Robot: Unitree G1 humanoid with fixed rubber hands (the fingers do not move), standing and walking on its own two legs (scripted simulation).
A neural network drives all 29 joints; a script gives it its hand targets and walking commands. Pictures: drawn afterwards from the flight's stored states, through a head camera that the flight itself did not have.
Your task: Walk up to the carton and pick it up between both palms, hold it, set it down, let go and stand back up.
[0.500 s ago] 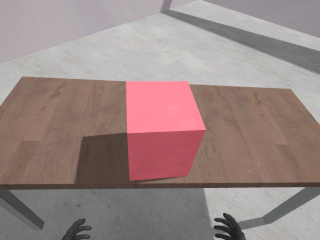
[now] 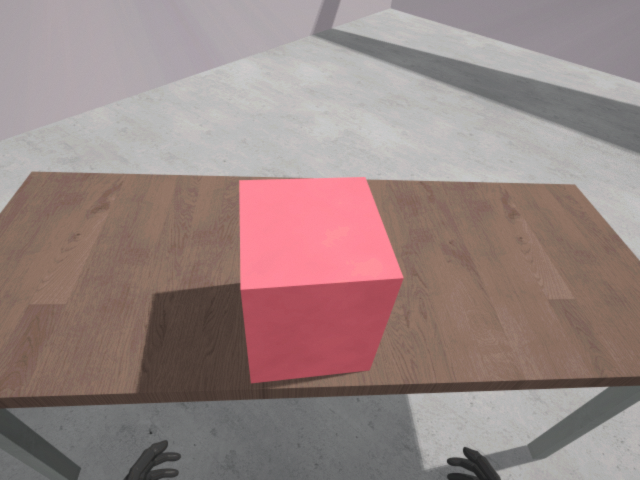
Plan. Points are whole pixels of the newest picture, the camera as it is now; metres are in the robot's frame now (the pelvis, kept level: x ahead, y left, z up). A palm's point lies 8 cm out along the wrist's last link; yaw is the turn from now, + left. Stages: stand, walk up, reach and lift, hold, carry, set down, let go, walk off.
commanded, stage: stand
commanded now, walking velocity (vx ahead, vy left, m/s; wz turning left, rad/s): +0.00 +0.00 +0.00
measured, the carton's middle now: (308, 280) +0.45 +0.01 -0.02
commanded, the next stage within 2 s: none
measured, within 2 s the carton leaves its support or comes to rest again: neither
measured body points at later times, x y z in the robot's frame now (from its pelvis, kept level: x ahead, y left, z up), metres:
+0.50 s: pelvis +0.05 +0.00 +0.00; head +0.04 +0.01 +0.45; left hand +0.03 +0.24 -0.16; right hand +0.05 -0.24 -0.15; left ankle -0.01 +0.10 -0.74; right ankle -0.04 -0.11 -0.74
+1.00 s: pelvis +0.01 +0.01 +0.00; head +0.00 +0.02 +0.45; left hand -0.05 +0.22 -0.16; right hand -0.03 -0.20 -0.16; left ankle -0.01 +0.10 -0.74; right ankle -0.04 -0.11 -0.74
